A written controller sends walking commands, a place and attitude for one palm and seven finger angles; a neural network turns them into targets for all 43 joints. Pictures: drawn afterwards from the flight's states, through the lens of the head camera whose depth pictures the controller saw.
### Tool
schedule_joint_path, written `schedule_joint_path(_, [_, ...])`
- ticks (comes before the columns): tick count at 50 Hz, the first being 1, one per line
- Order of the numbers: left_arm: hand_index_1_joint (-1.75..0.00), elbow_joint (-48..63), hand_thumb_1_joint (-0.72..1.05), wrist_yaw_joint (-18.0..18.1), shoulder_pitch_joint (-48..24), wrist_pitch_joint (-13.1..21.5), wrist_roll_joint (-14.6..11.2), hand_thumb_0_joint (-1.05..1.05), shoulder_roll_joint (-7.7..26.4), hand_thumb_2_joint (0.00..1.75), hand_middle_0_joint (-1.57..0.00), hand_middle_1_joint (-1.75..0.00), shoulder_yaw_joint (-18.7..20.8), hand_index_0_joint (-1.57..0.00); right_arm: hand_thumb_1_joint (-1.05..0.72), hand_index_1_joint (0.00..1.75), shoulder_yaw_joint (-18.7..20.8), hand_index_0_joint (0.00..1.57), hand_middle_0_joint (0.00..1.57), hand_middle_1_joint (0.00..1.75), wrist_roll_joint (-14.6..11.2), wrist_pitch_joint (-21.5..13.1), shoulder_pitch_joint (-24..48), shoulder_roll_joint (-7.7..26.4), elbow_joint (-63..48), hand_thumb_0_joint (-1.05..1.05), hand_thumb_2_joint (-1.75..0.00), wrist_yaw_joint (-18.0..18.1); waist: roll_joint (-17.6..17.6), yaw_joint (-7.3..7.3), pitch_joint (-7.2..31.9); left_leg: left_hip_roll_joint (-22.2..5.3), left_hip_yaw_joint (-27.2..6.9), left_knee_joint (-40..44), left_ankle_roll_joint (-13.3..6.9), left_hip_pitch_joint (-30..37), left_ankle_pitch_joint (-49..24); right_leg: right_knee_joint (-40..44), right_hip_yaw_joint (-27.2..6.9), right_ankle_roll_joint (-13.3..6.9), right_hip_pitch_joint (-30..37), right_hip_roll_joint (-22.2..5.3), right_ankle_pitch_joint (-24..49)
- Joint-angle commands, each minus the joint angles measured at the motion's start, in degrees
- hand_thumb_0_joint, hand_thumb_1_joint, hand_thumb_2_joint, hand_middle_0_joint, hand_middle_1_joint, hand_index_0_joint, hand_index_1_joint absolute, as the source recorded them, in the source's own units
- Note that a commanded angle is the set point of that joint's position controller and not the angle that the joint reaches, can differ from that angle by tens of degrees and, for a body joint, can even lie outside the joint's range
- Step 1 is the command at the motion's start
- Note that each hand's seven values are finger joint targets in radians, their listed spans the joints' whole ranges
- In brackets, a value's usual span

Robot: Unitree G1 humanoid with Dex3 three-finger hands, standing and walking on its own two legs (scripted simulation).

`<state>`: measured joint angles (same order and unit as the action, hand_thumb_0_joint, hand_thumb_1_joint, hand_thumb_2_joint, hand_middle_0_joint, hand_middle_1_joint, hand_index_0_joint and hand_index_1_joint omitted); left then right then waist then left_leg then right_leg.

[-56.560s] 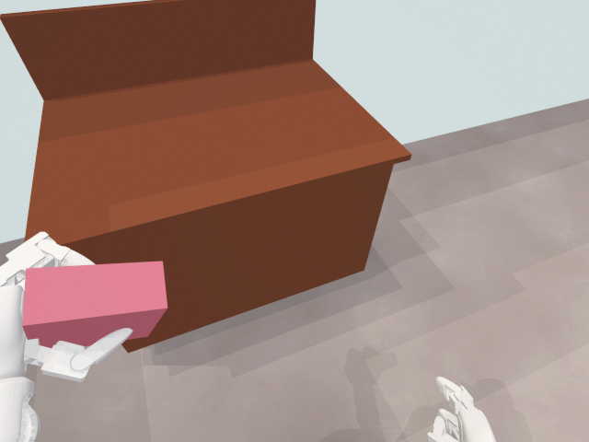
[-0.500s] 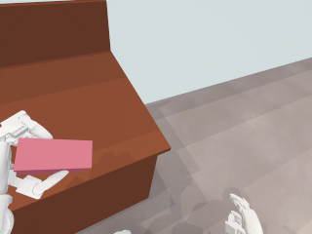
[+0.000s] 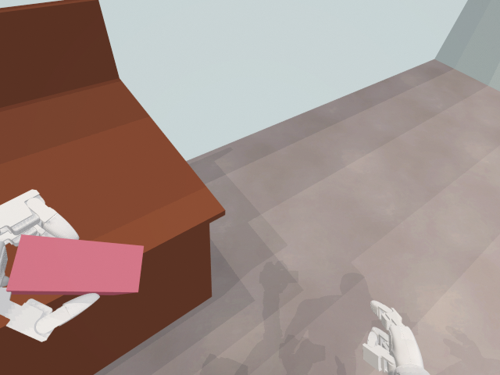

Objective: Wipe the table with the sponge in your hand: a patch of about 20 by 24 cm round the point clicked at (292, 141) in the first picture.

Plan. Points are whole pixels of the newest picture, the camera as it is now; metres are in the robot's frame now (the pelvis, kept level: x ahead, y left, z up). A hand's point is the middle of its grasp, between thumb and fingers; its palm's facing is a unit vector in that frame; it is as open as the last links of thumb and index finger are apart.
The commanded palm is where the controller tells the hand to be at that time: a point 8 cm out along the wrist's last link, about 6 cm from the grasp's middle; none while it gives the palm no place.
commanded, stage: stop stepping back and stand still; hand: left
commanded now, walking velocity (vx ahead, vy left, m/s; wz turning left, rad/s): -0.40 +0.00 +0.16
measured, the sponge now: (93, 271) +0.21 +0.21 +0.13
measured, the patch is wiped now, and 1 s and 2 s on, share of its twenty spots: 1.00 1.00 1.00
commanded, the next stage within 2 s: stand and wait in 1.32 s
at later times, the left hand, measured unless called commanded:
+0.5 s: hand out of the picture +0.03 +0.24 +0.15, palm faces +0.55 -0.79 -0.26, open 9.6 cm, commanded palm -0.03 +0.27 +0.17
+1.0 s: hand out of the picture +0.02 +0.26 +0.14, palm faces +0.50 -0.79 -0.35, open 9.6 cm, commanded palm -0.04 +0.30 +0.17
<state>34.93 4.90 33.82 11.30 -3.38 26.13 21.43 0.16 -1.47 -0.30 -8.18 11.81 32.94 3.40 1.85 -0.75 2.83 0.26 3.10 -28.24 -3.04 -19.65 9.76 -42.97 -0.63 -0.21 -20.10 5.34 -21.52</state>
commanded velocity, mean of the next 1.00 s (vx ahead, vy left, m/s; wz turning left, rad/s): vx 0.14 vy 0.04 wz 0.01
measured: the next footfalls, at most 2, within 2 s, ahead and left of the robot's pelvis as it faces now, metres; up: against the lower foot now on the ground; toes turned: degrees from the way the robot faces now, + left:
right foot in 0.26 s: -0.03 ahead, -0.17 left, +0.00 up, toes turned +7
left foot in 0.52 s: -0.12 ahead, +0.10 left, +0.00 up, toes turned +13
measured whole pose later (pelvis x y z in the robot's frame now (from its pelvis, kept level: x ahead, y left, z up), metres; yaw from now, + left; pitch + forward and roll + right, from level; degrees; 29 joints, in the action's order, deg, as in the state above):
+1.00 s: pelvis -0.15 -0.01 -0.02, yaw +10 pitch -2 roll -1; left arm 28.7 8.2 28.3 5.4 -2.2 21.6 17.3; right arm -1.6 -0.4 -3.9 -12.7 10.7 35.5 3.6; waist 2.2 -0.9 1.1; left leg -1.4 3.6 -36.0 -1.9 -15.5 18.7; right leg -43.5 2.2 -0.8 -21.3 1.0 -22.0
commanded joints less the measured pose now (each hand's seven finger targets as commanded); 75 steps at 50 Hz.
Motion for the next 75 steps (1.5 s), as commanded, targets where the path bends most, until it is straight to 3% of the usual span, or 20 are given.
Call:
schedule_joint_path(1, [-1.60, 2.4, 0.10, 2.0, -8.3, -0.4, -0.4, 0.00, 2.4, 1.30, -1.20, -1.60, 1.6, -1.20, -0.90, 0.30, 3.0, 0.20, 0.20, 0.30, 0.6, -5.0, 1.5, 7.2, -5.2, 0.00, -0.90, -1.0, -8.0, 1.33, 6.8, -16.2, -13.3, 6.9, -1.6, 17.9, -48.4, -9.8, -4.3, -0.2, -12.2, -4.5, -7.4])
schedule_joint_path(4, [-1.60, 6.6, 0.10, 2.4, -6.2, -3.0, -0.5, 0.00, 3.6, 1.30, -1.20, -1.60, 1.2, -1.20, -0.90, 0.30, 2.5, 0.20, 0.20, 0.30, 0.6, -5.4, 3.0, 6.7, -7.4, 0.00, -0.90, -0.2, -9.7, 1.34, 5.8, -14.3, -15.3, 12.4, -2.5, 7.0, -24.3, -5.5, -2.4, 1.0, -4.3, -4.8, -0.4])
schedule_joint_path(7, [-1.60, 14.1, 0.10, 3.6, -5.0, -3.0, 0.7, 0.00, 7.8, 1.30, -1.20, -1.60, 5.6, -1.20, -0.90, 0.30, 2.6, 0.20, 0.20, 0.30, 0.3, -5.6, 4.7, 9.2, -10.6, 0.00, -0.90, 0.1, -16.0, 1.63, 3.8, -12.4, -15.8, 20.9, -4.6, -15.2, 26.1, -4.7, 0.9, 1.4, 12.9, -3.4, 2.0])
schedule_joint_path(10, [-1.60, 13.9, 0.10, 4.0, -2.9, -1.4, 2.0, 0.00, 6.8, 1.30, -1.20, -1.60, 6.0, -1.20, -0.90, 0.30, 2.9, 0.20, 0.20, 0.30, 0.6, -6.0, 3.2, 9.8, -10.4, 0.00, -0.90, -0.2, -16.5, 3.25, 3.6, -7.8, -9.3, 13.0, -2.0, -27.0, 35.5, 4.8, 4.3, 0.9, 28.6, -2.4, 3.4])
schedule_joint_path(11, [-1.60, 13.6, 0.10, 4.0, -4.3, -0.9, 2.3, 0.00, 6.9, 1.30, -1.20, -1.60, 5.3, -1.20, -0.90, 0.30, 2.9, 0.20, 0.20, 0.30, 0.7, -6.2, 2.0, 9.0, -9.6, 0.00, -0.90, -0.3, -9.2, 3.03, 2.7, -3.2, -5.9, 2.3, 0.0, -22.7, 32.5, 15.0, 1.8, -0.5, 23.3, -5.6, 2.3])
schedule_joint_path(13, [-1.60, 14.2, 0.10, 4.0, -10.3, -0.5, 0.6, 0.00, 7.5, 1.30, -1.20, -1.60, 3.4, -1.20, -0.90, 0.30, 2.8, 0.20, 0.20, 0.30, 0.4, -6.7, 2.4, 8.0, -7.9, 0.00, -0.90, -0.2, 13.1, 0.69, -2.0, 2.0, -7.0, -36.9, 3.3, -8.5, 17.6, 38.7, -30.4, -10.2, -9.5, -28.5, -11.0])
schedule_joint_path(15, [-1.60, 8.9, 0.10, 2.9, -18.3, 1.3, 0.2, 0.00, 9.4, 1.30, -1.20, -1.60, 6.3, -1.20, -0.90, 0.30, 1.6, 0.20, 0.20, 0.30, 1.4, -7.7, 0.4, 7.4, -3.0, 0.00, -0.90, -0.4, 5.0, -2.83, 2.0, -1.9, -5.4, -43.6, 3.9, -6.6, 7.5, 32.6, -14.9, -9.3, -7.5, -24.7, 13.0])
schedule_joint_path(17, [-1.60, 3.5, 0.10, 1.7, -20.1, -0.2, 0.0, 0.00, 6.2, 1.30, -1.20, -1.60, 1.9, -1.20, -0.90, 0.30, 3.9, 0.20, 0.20, 0.30, -0.4, -6.4, -0.2, 8.3, -4.3, 0.00, -0.90, -0.2, 12.0, -2.50, 2.1, -3.1, -8.1, -39.4, 3.8, -9.4, 6.3, 31.1, -14.6, -6.3, -4.2, -22.7, -1.3])
schedule_joint_path(24, [-1.60, 2.2, 0.10, 3.8, -14.4, 0.3, 0.1, 0.00, 3.4, 1.30, -1.20, -1.60, 0.3, -1.20, -0.90, 0.30, 1.9, 0.20, 0.20, 0.30, 0.5, -6.4, 1.4, 6.4, -6.1, 0.00, -0.90, 1.1, 1.1, -0.20, 0.1, -1.0, 3.0, 1.6, 0.0, 10.5, 17.7, 24.0, -5.7, -4.3, -4.9, -17.2, -13.8])
schedule_joint_path(27, [-1.60, 9.9, 0.10, 4.6, -13.7, 0.4, 0.2, 0.00, 5.3, 1.30, -1.20, -1.60, 3.0, -1.20, -0.90, 0.30, 2.1, 0.20, 0.20, 0.30, 0.2, -7.6, 1.2, 8.9, -8.9, 0.00, -0.90, 1.1, -21.0, -0.25, 0.7, -17.7, -21.9, 15.2, -7.8, 13.9, 20.8, -7.3, 7.1, 0.8, -13.0, -4.0, -5.9])
schedule_joint_path(31, [-1.60, 9.0, 0.10, 4.7, -13.7, -0.9, 0.7, 0.00, 3.7, 1.30, -1.20, -1.60, 2.5, -1.20, -0.90, 0.30, 1.6, 0.20, 0.20, 0.30, -0.1, -10.3, 0.1, 7.3, -5.3, 0.00, -0.90, -0.4, -12.7, 0.70, -2.3, -16.2, -12.0, 11.4, -6.2, 7.0, 1.8, -5.8, 2.3, 0.6, -9.3, -8.7, -4.4])
schedule_joint_path(35, [-1.60, 1.6, 0.10, 4.5, -18.1, -2.4, 0.9, 0.00, 2.9, 1.30, -1.20, -1.60, 0.9, -1.20, -0.90, 0.30, 1.1, 0.20, 0.20, 0.30, 0.4, -9.9, 2.0, 7.9, -5.0, 0.00, -0.90, 0.2, -8.0, 2.14, -1.2, -10.5, -4.4, 0.0, -2.3, -2.5, 12.5, 15.7, 5.8, -0.1, 12.2, -4.1, 4.7])
schedule_joint_path(38, [-1.60, -0.6, 0.10, 3.1, -19.7, -2.9, 0.6, 0.00, 3.3, 1.30, -1.20, -1.60, -0.9, -1.20, -0.90, 0.30, 1.6, 0.20, 0.20, 0.30, 0.2, -8.1, 4.2, 6.6, -6.0, 0.00, -0.90, 0.0, 14.5, 1.12, -1.7, -0.8, -1.3, -32.7, 1.3, -12.8, 21.5, 32.7, -29.0, -9.5, 10.0, -24.0, -2.9])
schedule_joint_path(43, [-1.60, 5.3, 0.10, 3.2, -17.0, -1.2, 0.2, 0.00, 5.0, 1.30, -1.20, -1.60, 1.9, -1.20, -0.90, 0.30, 0.7, 0.20, 0.20, 0.30, 0.4, -5.8, 4.1, 5.2, -5.9, 0.00, -0.90, -0.3, 5.9, -0.13, 0.1, -5.4, -3.1, -15.0, 0.8, 6.2, 15.1, 28.6, -11.1, -8.6, -6.1, -20.1, -9.0])
schedule_joint_path(45, [-1.60, 9.0, 0.10, 4.3, -14.9, -0.9, 0.0, 0.00, 5.5, 1.30, -1.20, -1.60, 2.8, -1.20, -0.90, 0.30, 0.4, 0.20, 0.20, 0.30, 1.2, -5.6, 3.5, 6.3, -6.4, 0.00, -0.90, 0.5, -6.6, -0.68, 0.4, -3.3, -3.0, 0.8, 1.1, 11.2, 14.0, 18.7, -4.1, -5.2, -6.8, -13.4, -11.3])
schedule_joint_path(47, [-1.60, 13.1, 0.10, 5.6, -14.0, -0.2, 0.9, 0.00, 6.3, 1.30, -1.20, -1.60, 4.2, -1.20, -0.90, 0.30, 0.7, 0.20, 0.20, 0.30, 1.5, -6.2, 3.7, 8.0, -8.0, 0.00, -0.90, 0.8, -26.5, 0.46, -1.4, -18.0, -27.8, 21.1, -4.4, 4.0, 31.5, -3.2, 2.5, -0.2, -6.1, -4.1, -6.0])
schedule_joint_path(49, [-1.60, 10.3, 0.10, 5.8, -14.1, -0.9, 1.6, 0.00, 6.7, 1.30, -1.20, -1.60, 5.3, -1.20, -0.90, 0.30, 0.7, 0.20, 0.20, 0.30, 1.2, -7.6, 3.1, 5.4, -6.6, 0.00, -0.90, 0.5, -13.2, 0.75, -1.4, -16.2, -22.7, 20.0, -5.0, -1.6, 25.1, -8.5, -0.1, 0.5, -1.4, -5.3, -3.2])
schedule_joint_path(54, [-1.60, 4.6, 0.10, 5.3, -10.4, -1.8, 1.5, 0.00, 2.8, 1.30, -1.20, -1.60, 1.9, -1.20, -0.90, 0.30, 1.1, 0.20, 0.20, 0.30, 0.6, -9.3, 2.5, 7.2, -5.1, 0.00, -0.90, -0.1, -7.9, 0.84, 0.9, -10.0, -8.8, 3.7, -0.5, 5.4, -9.1, 20.1, 2.3, 0.8, 9.8, -5.0, 11.0])
schedule_joint_path(60, [-1.60, 4.7, 0.10, 4.7, -11.8, -0.8, 1.3, 0.00, 2.2, 1.30, -1.20, -1.60, 0.6, -1.20, -0.90, 0.30, 2.6, 0.20, 0.20, 0.30, 0.7, -8.1, 2.3, 7.7, -5.6, 0.00, -0.90, -0.3, -2.8, 0.36, 8.6, -6.4, -5.4, -0.4, 2.1, 10.9, -20.3, 16.3, -3.8, -1.2, 14.4, -8.6, 35.8])
schedule_joint_path(75, [-1.60, 2.4, 0.10, 5.2, -10.2, -1.8, 0.4, 0.00, 1.9, 1.30, -1.20, -1.60, 1.3, -1.20, -0.90, 0.30, 2.4, 0.20, 0.20, 0.30, 1.0, -5.0, 4.6, 7.2, -7.4, 0.00, -0.90, 1.3, -4.6, 0.80, 4.6, -4.9, -4.9, 4.9, 2.2, 9.5, -7.2, 22.7, -4.0, -0.5, 10.9, -7.3, 22.4])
